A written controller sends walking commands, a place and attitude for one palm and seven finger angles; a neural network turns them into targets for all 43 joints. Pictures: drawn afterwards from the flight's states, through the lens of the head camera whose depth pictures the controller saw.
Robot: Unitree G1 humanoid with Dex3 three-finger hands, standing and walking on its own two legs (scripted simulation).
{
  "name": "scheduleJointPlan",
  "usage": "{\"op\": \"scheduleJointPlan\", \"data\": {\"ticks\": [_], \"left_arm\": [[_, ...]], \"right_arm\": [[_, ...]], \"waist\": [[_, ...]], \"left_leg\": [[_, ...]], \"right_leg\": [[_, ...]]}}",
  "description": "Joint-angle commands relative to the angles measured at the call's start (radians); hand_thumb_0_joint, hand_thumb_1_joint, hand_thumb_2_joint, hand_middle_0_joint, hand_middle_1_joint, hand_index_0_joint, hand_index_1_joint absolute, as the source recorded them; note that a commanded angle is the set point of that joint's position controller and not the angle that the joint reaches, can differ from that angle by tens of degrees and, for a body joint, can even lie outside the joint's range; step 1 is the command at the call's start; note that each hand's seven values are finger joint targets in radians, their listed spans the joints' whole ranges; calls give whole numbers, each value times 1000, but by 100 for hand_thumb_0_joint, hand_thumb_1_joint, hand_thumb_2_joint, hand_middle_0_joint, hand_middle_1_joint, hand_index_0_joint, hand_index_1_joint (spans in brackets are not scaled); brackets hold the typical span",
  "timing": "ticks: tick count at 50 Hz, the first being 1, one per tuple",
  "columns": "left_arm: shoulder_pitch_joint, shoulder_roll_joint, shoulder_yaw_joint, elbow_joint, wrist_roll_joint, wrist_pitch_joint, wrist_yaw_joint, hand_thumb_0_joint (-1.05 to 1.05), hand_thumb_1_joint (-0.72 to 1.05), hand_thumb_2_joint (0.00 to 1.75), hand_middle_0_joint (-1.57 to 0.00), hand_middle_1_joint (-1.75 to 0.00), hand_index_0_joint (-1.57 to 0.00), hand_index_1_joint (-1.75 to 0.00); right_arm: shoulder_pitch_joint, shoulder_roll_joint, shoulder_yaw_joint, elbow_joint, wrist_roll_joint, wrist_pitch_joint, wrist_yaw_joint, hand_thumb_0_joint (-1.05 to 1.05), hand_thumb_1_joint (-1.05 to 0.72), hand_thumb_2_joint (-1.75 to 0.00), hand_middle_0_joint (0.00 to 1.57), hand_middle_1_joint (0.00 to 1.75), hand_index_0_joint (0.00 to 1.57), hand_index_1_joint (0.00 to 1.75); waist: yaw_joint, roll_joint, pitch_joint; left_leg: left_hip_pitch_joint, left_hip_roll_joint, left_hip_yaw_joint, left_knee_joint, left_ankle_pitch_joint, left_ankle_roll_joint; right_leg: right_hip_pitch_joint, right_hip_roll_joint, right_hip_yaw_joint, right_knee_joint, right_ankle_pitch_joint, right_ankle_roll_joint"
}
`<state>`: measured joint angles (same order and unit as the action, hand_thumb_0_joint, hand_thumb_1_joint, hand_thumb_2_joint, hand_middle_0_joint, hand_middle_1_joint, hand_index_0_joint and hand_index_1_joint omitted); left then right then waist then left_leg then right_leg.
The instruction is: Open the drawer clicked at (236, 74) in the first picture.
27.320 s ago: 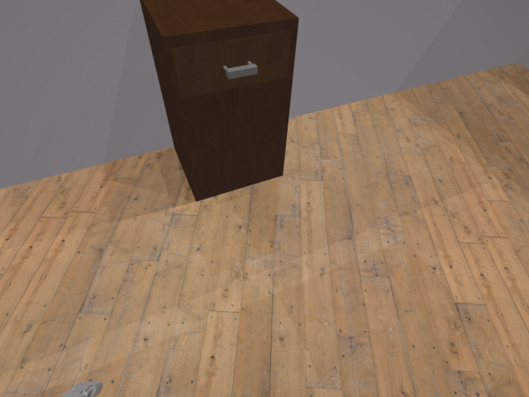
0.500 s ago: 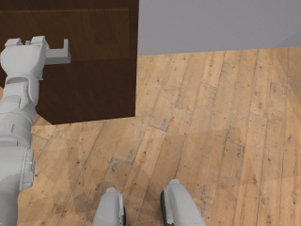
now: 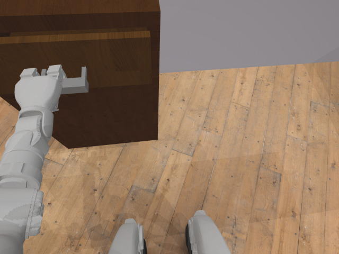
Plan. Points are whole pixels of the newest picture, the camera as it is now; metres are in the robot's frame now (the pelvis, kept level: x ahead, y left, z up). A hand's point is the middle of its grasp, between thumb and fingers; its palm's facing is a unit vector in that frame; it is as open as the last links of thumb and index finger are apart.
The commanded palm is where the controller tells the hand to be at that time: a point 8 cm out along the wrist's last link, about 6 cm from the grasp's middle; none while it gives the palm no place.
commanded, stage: pull the drawer open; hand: left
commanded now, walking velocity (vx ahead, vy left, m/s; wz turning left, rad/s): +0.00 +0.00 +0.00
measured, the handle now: (63, 79) +0.53 +0.25 +0.00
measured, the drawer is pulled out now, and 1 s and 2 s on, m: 0.03 0.14 0.27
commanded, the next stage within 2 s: none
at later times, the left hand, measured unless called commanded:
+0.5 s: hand (49, 129) +0.41 +0.27 -0.02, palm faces -0.04 -0.02 -1.00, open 6.3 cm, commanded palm +0.38 +0.25 +0.02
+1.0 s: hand (47, 148) +0.36 +0.27 -0.02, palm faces -0.04 -0.02 -1.00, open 6.3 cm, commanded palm +0.33 +0.24 +0.02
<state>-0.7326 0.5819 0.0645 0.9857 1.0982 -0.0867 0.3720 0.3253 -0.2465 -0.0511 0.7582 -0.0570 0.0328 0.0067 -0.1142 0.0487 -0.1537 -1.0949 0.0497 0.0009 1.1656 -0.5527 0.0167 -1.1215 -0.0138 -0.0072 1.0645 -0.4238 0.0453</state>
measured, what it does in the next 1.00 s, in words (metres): stands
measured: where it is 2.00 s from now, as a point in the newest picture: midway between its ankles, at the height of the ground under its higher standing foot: outside the picture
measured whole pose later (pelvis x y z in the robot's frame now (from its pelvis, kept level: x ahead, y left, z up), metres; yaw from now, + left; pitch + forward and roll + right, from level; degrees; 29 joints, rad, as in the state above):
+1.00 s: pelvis +0.00 -0.01 +0.02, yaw +1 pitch +21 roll -2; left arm -0.31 0.41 0.01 0.72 1.10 -0.03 0.51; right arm 0.22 -0.23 -0.07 0.73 -0.04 0.04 -0.02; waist -0.03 0.04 -0.16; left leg -0.90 0.04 0.02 1.07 -0.53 0.01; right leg -0.95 -0.02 0.01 1.00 -0.42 0.04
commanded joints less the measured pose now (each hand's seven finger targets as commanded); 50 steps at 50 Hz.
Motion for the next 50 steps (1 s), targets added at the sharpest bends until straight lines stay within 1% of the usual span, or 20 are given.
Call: {"op": "scheduleJointPlan", "data": {"ticks": [1,6,8,9,11,12,14,17,19,22,25,26,33,34,36,39,45,46,49,50], "left_arm": [[-186,150,28,-181,0,-59,53,0,90,90,-40,-135,-40,-135],[-154,88,5,-224,6,-50,98,0,90,90,-40,-135,-40,-135],[-120,111,30,-226,6,-44,107,0,90,90,-40,-135,-40,-135],[-111,112,33,-246,4,-44,109,0,90,90,-40,-135,-40,-135],[-86,59,-1,-254,4,-37,116,0,90,90,-40,-135,-40,-135],[-55,67,8,-229,7,-32,119,0,90,90,-40,-135,-40,-135],[-73,98,31,-263,7,-35,126,0,90,90,-40,-135,-40,-135],[-65,31,-20,-267,20,-30,139,0,90,90,-40,-135,-40,-135],[-31,44,-1,-297,12,-24,143,0,90,90,-40,-135,-40,-135],[-11,22,-18,-284,18,-20,149,0,90,90,-40,-135,-40,-135],[53,35,2,-302,18,-16,153,0,90,90,-40,-135,-40,-135],[50,19,-9,-313,16,-16,155,0,90,90,-40,-135,-40,-135],[130,-7,-17,-357,13,-11,169,0,90,90,-40,-135,-40,-135],[126,27,10,-363,12,-9,170,0,90,90,-40,-135,-40,-135],[127,-7,-19,-354,19,-7,175,0,90,90,-40,-135,-40,-135],[144,25,9,-349,17,1,176,0,90,90,-40,-135,-40,-135],[246,-37,-30,-416,19,18,180,0,90,90,-40,-135,-40,-135],[245,-64,-51,-426,9,24,177,0,90,90,-40,-135,-40,-135],[318,-26,-14,-470,2,36,172,0,90,90,-40,-135,-40,-135],[313,-49,-40,-483,14,38,175,0,90,90,-40,-135,-40,-135]], "right_arm": [[141,-181,-63,-38,-1,-4,-14,0,-90,-90,20,30,20,30],[123,-172,-74,-41,-3,-1,-11,0,-90,-90,20,30,20,30],[111,-174,-74,-44,-1,3,-13,0,-90,-90,20,30,20,30],[103,-174,-74,-49,-3,5,-13,0,-90,-90,20,30,20,30],[93,-165,-76,-54,1,8,-12,0,-90,-90,20,30,20,30],[81,-165,-74,-52,1,8,-15,0,-90,-90,20,30,20,30],[73,-170,-73,-57,0,11,-18,0,-90,-90,20,30,20,30],[53,-159,-76,-62,3,9,-20,0,-90,-90,20,30,20,30],[48,-163,-76,-71,1,11,-17,0,-90,-90,20,30,20,30],[33,-155,-74,-70,4,10,-22,0,-90,-90,20,30,20,30],[19,-156,-72,-77,4,11,-22,0,-90,-90,20,30,20,30],[14,-153,-73,-79,5,10,-23,0,-90,-90,20,30,20,30],[-13,-149,-72,-95,7,0,-29,0,-90,-90,20,30,20,30],[-20,-156,-69,-92,5,-1,-30,0,-90,-90,20,30,20,30],[-24,-149,-69,-92,8,-6,-33,0,-90,-90,20,30,20,30],[-31,-156,-66,-90,7,-9,-36,0,-90,-90,20,30,20,30],[-46,-143,-69,-109,13,-16,-37,0,-90,-90,20,30,20,30],[-44,-142,-71,-112,14,-19,-36,0,-90,-90,20,30,20,30],[-60,-149,-67,-125,15,-19,-38,0,-90,-90,20,30,20,30],[-68,-142,-63,-126,15,-21,-41,0,-90,-90,20,30,20,30]], "waist": [[19,66,-484],[20,72,-505],[32,32,-488],[39,57,-498],[32,51,-488],[40,19,-456],[45,35,-477],[34,41,-438],[54,70,-475],[46,24,-434],[68,43,-446],[59,28,-430],[68,11,-407],[77,21,-409],[67,8,-383],[80,4,-380],[93,29,-411],[79,7,-389],[103,21,-399],[96,25,-388]], "left_leg": [[371,-27,-16,-144,587,0],[438,-24,-17,-147,652,-5],[412,-28,-11,-157,620,-2],[431,-29,-13,-160,652,-4],[445,-28,-11,-164,656,-5],[412,-33,-3,-167,619,-1],[422,-35,-5,-172,614,-1],[444,-32,-7,-182,602,-5],[475,-34,-10,-186,645,-9],[438,-37,-2,-192,590,-4],[449,-40,1,-199,596,-6],[438,-39,4,-200,579,-4],[427,-46,11,-219,501,-2],[420,-47,5,-224,495,-4],[416,-46,7,-228,467,-3],[404,-51,6,-233,445,-2],[469,-44,4,-239,525,-9],[464,-43,5,-240,519,-7],[473,-44,5,-252,540,-9],[476,-40,3,-253,542,-11]], "right_leg": [[293,57,-58,-73,361,-71],[290,57,-60,-81,381,-70],[325,55,-57,-86,385,-71],[327,55,-55,-85,399,-73],[329,55,-57,-94,400,-72],[340,54,-56,-98,392,-71],[353,53,-50,-97,398,-75],[317,53,-59,-110,361,-74],[335,54,-60,-106,376,-79],[352,54,-56,-118,375,-75],[366,53,-55,-116,373,-79],[371,53,-54,-122,375,-78],[386,53,-52,-136,337,-80],[387,53,-53,-128,326,-84],[369,52,-54,-136,305,-82],[381,52,-51,-136,295,-85],[384,54,-56,-139,315,-84],[388,54,-58,-146,321,-83],[421,54,-55,-148,335,-86],[403,53,-58,-146,323,-83]]}}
